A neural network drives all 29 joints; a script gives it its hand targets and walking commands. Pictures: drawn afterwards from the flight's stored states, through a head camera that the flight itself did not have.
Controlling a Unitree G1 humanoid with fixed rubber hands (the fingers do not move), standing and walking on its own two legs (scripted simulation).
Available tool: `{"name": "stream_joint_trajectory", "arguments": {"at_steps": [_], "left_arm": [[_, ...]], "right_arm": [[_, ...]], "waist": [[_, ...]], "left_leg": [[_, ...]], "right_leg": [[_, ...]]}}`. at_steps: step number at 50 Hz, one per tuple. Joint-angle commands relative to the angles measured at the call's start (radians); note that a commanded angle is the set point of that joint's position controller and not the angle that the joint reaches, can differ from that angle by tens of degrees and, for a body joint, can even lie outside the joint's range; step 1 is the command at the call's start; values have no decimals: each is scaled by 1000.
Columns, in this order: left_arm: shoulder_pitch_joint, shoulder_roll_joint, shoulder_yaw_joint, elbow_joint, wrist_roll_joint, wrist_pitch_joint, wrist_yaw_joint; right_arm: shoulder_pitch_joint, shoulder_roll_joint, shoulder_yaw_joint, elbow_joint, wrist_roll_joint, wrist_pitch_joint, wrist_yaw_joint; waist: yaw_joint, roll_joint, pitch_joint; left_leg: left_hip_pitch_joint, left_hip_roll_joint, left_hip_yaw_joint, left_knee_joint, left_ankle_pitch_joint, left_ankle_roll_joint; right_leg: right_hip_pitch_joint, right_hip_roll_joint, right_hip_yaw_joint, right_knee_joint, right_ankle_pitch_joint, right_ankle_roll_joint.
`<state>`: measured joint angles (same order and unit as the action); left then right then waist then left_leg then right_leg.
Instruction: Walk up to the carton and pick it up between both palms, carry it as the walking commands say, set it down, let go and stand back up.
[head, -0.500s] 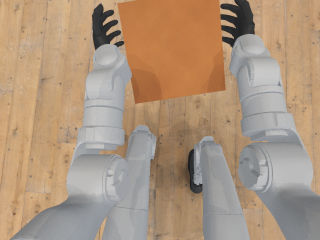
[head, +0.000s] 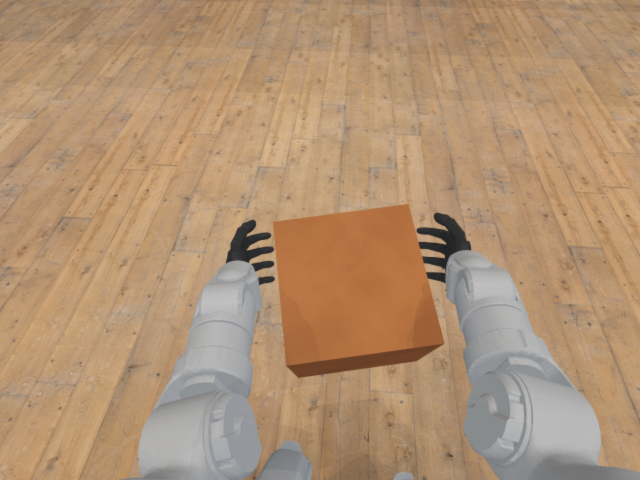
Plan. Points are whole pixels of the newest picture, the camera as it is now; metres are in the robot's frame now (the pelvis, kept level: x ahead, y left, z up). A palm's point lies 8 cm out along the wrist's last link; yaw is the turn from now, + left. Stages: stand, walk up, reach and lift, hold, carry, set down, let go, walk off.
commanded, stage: reach and lift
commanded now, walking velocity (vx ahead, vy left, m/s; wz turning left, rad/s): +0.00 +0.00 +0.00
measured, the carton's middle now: (349, 296) +0.41 +0.02 -0.05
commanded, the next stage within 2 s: none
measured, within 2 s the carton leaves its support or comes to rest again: neither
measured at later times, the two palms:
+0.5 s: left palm (236, 254) +0.37 +0.16 +0.09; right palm (470, 257) +0.39 -0.12 +0.08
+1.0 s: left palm (230, 251) +0.34 +0.16 +0.14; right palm (495, 269) +0.35 -0.13 +0.12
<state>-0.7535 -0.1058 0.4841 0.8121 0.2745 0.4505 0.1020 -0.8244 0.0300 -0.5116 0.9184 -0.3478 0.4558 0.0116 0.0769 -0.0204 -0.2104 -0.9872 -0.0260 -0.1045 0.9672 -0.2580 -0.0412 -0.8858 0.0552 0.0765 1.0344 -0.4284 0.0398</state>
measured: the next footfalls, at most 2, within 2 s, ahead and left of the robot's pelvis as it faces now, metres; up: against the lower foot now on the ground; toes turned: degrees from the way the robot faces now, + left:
none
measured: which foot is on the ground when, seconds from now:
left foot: down 0.00-1.00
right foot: down 0.00-1.00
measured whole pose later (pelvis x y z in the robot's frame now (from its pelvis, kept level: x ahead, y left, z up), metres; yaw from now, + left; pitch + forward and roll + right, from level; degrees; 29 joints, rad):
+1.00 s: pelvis +0.05 -0.02 +0.07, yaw +0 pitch -7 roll +1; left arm -0.41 -0.19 0.39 0.36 0.28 0.75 -0.01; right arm -0.37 0.18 -0.28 0.44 -0.36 0.73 -0.01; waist 0.07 -0.02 -0.04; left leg -0.19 -0.01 -0.10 0.46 -0.15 -0.04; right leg -0.12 0.02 0.09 0.55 -0.32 0.00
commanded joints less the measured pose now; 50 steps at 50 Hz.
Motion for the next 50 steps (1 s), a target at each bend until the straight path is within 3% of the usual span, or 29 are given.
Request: {"name": "stream_joint_trajectory", "arguments": {"at_steps": [1,5,10,17,23,27,31,34,43,50], "left_arm": [[-414,-1006,-359,-33,-73,17,-354],[-339,-977,-482,-170,-94,-3,-342],[-261,-976,-646,-298,-133,-2,-338],[-81,-987,-711,-314,-143,62,-354],[8,-1021,-738,-369,-173,127,-366],[47,-1035,-728,-394,-186,180,-365],[39,-1018,-706,-414,-183,238,-365],[19,-1012,-703,-423,-188,276,-368],[-198,-1021,-726,-432,-245,321,-377],[-254,-1054,-706,-358,-247,309,-376]], "right_arm": [[-345,1035,253,19,108,-47,262],[-289,1093,390,-121,174,-58,242],[-147,1152,528,-235,207,-58,207],[30,1152,632,-358,201,-8,170],[32,1149,758,-501,264,49,173],[30,1151,785,-540,301,98,187],[97,1122,706,-483,269,159,202],[81,1094,679,-502,256,187,208],[-190,1058,683,-566,284,200,217],[-393,1045,709,-588,313,180,226]], "waist": [[-73,50,-319],[-40,-2,-343],[-41,-13,-375],[-56,-16,-307],[-37,-12,-248],[-26,-8,-201],[-63,17,-84],[-80,25,-3],[-87,29,69],[-56,1,13]], "left_leg": [[694,-66,150,-287,28,24],[786,-70,128,-319,230,41],[859,-78,109,-355,400,31],[879,-89,99,-427,431,21],[920,-91,94,-463,451,21],[964,-90,92,-487,441,23],[999,-86,92,-520,377,23],[1020,-84,97,-541,319,21],[1047,-75,102,-553,145,10],[1058,-72,111,-536,73,5]], "right_leg": [[151,59,-33,-411,41,-41],[275,52,-22,-453,241,-15],[412,48,-1,-487,466,3],[572,40,18,-545,585,18],[663,37,27,-582,623,15],[684,36,23,-609,597,7],[656,38,14,-647,503,-7],[642,39,12,-671,429,-11],[594,26,15,-710,184,-24],[584,10,32,-725,64,-36]]}}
